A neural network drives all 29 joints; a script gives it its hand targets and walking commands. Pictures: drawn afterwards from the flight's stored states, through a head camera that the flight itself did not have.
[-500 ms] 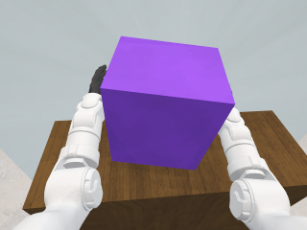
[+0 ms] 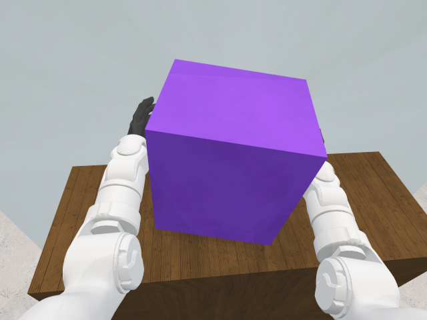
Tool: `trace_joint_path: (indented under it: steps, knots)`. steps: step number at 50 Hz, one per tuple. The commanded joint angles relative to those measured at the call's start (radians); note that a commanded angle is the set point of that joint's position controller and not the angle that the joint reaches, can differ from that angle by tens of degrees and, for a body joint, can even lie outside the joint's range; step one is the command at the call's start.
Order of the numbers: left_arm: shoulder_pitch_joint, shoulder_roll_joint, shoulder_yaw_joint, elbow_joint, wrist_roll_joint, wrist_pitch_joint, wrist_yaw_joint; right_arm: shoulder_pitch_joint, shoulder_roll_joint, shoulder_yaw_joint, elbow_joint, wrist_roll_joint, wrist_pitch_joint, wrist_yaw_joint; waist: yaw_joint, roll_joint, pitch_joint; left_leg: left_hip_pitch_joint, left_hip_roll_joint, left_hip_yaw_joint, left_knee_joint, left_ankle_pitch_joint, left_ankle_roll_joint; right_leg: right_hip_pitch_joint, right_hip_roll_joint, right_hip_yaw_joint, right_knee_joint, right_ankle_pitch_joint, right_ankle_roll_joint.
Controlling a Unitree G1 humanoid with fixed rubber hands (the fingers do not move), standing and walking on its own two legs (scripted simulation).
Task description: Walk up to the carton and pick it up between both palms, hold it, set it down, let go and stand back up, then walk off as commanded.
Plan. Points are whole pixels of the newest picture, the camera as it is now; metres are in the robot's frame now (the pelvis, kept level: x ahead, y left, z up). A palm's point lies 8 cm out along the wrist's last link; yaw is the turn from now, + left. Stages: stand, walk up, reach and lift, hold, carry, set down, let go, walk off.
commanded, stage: set down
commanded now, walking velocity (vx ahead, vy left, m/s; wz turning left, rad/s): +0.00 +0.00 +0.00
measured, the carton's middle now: (225, 158) +0.39 -0.05 +0.09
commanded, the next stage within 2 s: none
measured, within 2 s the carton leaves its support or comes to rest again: rests again in 0.88 s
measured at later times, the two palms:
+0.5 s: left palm (142, 145) +0.43 +0.11 +0.11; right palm (312, 166) +0.35 -0.22 +0.09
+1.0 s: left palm (145, 155) +0.43 +0.11 +0.09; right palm (309, 174) +0.36 -0.23 +0.07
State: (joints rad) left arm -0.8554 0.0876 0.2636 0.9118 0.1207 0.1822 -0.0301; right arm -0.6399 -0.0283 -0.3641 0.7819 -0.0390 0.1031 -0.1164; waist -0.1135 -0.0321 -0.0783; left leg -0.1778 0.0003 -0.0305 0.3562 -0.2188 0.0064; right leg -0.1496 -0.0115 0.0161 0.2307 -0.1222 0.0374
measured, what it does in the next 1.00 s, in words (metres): stands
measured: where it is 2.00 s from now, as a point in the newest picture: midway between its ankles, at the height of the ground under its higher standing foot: outside the picture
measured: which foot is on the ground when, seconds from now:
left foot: down 0.00-1.00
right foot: down 0.00-1.00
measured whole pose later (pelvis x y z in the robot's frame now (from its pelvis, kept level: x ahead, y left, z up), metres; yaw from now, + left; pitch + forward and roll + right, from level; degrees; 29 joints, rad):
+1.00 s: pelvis +0.00 +0.00 +0.00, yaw +0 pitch +8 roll -1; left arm -0.84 0.09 0.29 1.08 0.13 -0.07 -0.05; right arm -0.60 0.03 -0.49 0.77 -0.22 -0.04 -0.06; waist -0.10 -0.01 -0.09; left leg -0.30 0.00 -0.03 0.37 -0.21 0.00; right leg -0.28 -0.01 0.01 0.27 -0.13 0.04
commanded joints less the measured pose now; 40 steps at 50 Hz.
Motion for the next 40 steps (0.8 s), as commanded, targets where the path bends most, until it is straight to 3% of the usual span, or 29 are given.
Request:
trace_joint_path:
  steps: [1,11,18,30,40]
  knots:
    - [-0.644,-0.629,-0.271,-0.091,-0.022,-0.047,-0.119,-0.992,0.513,0.36,-0.346,0.001,-0.134,0.148,0.001,0.063,-0.596,0.196,-0.026,0.053,0.012,0.476,-0.081,0.203,0.059,-0.088,0.066,0.456,-0.01]
    - [-0.653,-0.579,-0.216,-0.025,-0.009,-0.113,-0.137,-0.958,0.544,0.334,-0.339,-0.067,-0.148,0.151,0.005,0.012,-0.644,0.081,-0.04,0.074,-0.024,0.354,-0.053,0.303,0.037,-0.075,0.1,0.535,0.015]
    - [-0.67,-0.563,-0.199,-0.002,0.0,-0.151,-0.144,-0.926,0.551,0.302,-0.311,-0.106,-0.16,0.156,-0.008,0.031,-0.651,0.067,-0.039,0.078,-0.03,0.33,-0.052,0.299,0.033,-0.078,0.108,0.525,0.015]
    - [-0.653,-0.578,-0.202,0.025,0.013,-0.198,-0.132,-0.893,0.532,0.251,-0.255,-0.152,-0.209,0.178,-0.014,0.085,-0.627,0.146,-0.02,0.073,0.0,0.412,-0.079,0.178,0.048,-0.105,0.094,0.429,-0.008]
    - [-0.602,-0.585,-0.205,0.046,0.025,-0.24,-0.119,-0.853,0.529,0.257,-0.243,-0.176,-0.254,0.19,-0.002,0.073,-0.642,0.15,-0.013,0.076,0.029,0.484,-0.086,0.153,0.053,-0.112,0.102,0.452,-0.011]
